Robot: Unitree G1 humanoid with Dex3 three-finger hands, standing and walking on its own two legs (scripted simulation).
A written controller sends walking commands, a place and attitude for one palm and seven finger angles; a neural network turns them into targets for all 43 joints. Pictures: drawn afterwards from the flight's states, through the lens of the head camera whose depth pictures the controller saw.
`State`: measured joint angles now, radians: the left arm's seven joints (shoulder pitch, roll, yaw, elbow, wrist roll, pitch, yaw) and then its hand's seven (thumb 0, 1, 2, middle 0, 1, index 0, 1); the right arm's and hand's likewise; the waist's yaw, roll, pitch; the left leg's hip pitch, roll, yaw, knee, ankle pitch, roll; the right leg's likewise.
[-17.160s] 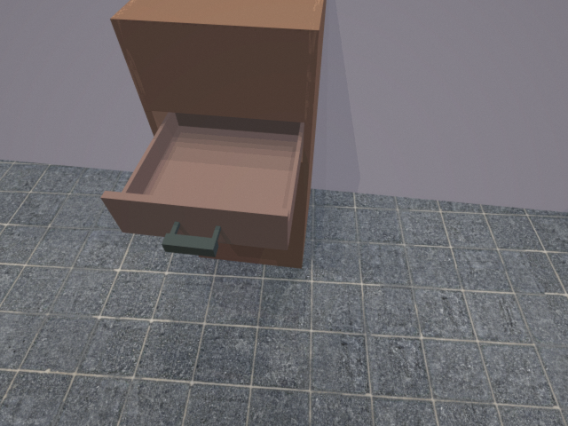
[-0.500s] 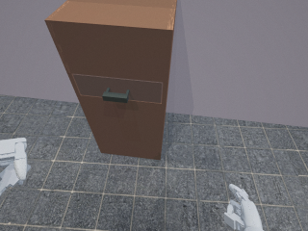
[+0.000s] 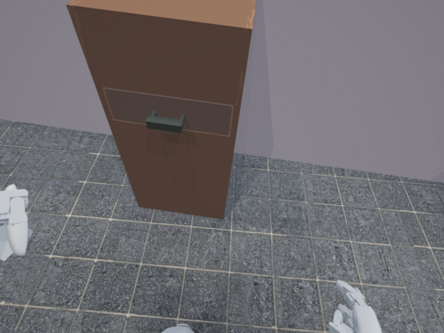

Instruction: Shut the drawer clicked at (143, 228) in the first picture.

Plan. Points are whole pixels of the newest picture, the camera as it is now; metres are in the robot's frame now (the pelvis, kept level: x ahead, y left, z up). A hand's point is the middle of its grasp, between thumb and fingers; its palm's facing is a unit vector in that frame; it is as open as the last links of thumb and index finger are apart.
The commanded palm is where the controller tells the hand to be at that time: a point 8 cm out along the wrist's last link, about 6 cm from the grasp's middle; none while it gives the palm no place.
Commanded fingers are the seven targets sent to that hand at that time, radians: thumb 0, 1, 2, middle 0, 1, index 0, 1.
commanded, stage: step back with the hand held close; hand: left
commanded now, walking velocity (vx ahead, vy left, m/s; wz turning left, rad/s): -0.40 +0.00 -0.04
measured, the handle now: (166, 119) +0.71 +0.18 -0.10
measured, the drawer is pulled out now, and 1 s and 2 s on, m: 0.00 0.00 0.00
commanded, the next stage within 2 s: stop stepping back and stand still in 0.44 s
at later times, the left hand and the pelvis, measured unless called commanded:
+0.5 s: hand out of the picture +0.12 +0.23 +0.18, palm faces +0.26 -0.85 -0.46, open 3.3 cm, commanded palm +0.06 +0.27 +0.19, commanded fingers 0.00 0.90 0.90 -1.40 -1.60 -1.40 -1.60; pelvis -0.09 +0.00 +0.01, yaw -3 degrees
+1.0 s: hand out of the picture +0.04 +0.21 +0.18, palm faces +0.23 -0.85 -0.47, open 3.3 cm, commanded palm -0.02 +0.26 +0.19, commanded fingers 0.00 0.90 0.90 -1.40 -1.60 -1.40 -1.60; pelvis -0.17 -0.01 +0.01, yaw -5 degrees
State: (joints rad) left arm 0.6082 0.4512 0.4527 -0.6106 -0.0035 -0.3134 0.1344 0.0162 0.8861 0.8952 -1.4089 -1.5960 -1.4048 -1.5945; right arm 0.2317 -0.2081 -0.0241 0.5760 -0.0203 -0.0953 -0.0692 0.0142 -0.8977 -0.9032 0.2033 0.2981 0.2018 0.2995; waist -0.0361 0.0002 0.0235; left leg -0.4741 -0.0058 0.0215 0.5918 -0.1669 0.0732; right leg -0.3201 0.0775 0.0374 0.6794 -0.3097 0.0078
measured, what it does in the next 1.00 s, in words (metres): walks backwards: right foot, then right foot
